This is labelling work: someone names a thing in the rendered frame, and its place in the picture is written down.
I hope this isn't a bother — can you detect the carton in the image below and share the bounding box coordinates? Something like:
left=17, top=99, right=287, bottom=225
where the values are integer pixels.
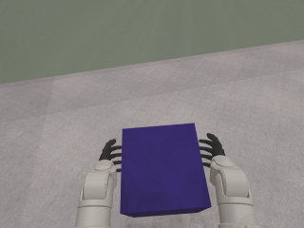
left=120, top=123, right=212, bottom=218

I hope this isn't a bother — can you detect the left robot hand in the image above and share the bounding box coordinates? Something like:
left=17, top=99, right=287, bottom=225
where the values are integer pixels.
left=99, top=139, right=122, bottom=173

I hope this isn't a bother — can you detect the robot right forearm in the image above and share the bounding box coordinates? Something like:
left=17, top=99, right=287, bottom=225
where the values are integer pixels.
left=209, top=155, right=262, bottom=228

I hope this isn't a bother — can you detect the right robot hand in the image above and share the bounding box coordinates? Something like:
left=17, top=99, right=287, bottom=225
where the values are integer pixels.
left=199, top=133, right=225, bottom=168

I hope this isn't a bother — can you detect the robot left forearm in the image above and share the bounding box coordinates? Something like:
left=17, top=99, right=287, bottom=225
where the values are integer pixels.
left=74, top=160, right=117, bottom=228

